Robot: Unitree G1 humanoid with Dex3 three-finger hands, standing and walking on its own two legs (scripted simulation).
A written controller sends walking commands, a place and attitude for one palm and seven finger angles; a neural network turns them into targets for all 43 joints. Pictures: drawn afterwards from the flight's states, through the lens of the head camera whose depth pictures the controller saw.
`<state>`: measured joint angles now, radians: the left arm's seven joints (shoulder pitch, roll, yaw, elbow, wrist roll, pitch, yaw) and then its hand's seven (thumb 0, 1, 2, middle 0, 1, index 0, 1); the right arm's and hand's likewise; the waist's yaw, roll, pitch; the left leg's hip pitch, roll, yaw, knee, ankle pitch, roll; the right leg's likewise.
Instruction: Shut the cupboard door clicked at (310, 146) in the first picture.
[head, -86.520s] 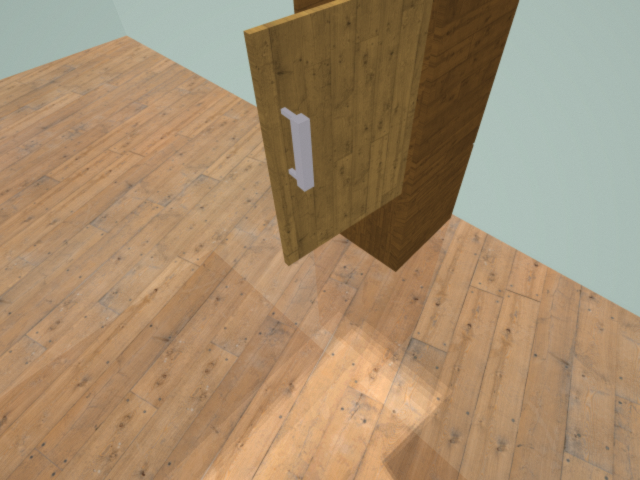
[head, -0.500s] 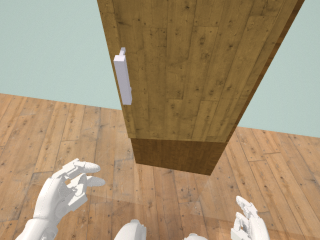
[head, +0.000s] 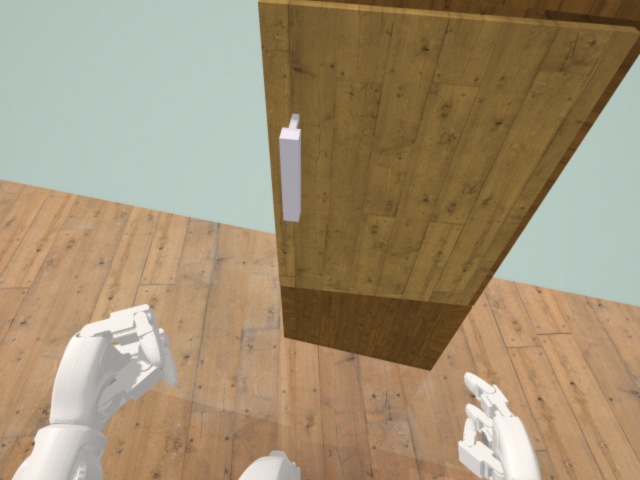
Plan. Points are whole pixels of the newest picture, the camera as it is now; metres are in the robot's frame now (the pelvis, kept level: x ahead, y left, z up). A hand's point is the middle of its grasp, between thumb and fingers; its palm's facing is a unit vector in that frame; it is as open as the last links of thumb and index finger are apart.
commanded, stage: raise the hand and make a fist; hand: left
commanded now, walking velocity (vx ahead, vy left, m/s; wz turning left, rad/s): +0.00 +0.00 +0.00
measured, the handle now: (293, 169) +0.53 +0.09 +0.09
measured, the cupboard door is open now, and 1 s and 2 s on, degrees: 7 7 7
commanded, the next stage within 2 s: bring the fist close to the handle in 0.64 s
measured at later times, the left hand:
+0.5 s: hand (187, 367) +0.22 +0.16 +0.08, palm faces -0.03 -1.00 -0.02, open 3.1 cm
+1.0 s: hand (226, 314) +0.27 +0.13 +0.10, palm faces -0.06 -1.00 -0.01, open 3.1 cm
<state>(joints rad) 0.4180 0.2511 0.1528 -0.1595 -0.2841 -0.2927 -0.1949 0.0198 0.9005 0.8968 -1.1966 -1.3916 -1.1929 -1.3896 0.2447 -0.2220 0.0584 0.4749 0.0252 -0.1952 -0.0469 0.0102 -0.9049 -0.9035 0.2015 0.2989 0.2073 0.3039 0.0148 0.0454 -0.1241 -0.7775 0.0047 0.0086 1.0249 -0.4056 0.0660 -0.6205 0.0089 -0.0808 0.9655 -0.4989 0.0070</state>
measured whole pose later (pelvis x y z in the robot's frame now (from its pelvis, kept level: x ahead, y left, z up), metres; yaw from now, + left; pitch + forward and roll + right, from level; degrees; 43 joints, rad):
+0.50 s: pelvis +0.00 -0.02 +0.01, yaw +0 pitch +6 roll -2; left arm 0.38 0.26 0.14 -0.08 -0.30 -0.23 -0.25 0.02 0.90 0.90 -1.30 -1.50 -1.30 -1.50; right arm 0.29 -0.26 0.05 0.53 0.03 -0.22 -0.06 0.01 -0.90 -0.90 0.20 0.30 0.21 0.30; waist 0.00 0.04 -0.09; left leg -0.68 0.01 0.01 0.93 -0.36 0.04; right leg -0.54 0.02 -0.07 0.89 -0.47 -0.02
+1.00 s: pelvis +0.01 -0.03 +0.01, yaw +0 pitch +8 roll -2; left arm 0.15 0.23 0.12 0.03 -0.29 -0.25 -0.24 0.02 0.90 0.90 -1.30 -1.51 -1.30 -1.50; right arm 0.25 -0.26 0.05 0.56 0.03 -0.21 -0.05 0.01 -0.91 -0.90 0.20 0.30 0.21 0.30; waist 0.01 0.06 -0.09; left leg -0.72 0.02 0.00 0.96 -0.38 0.02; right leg -0.58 0.02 -0.09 0.94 -0.50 -0.04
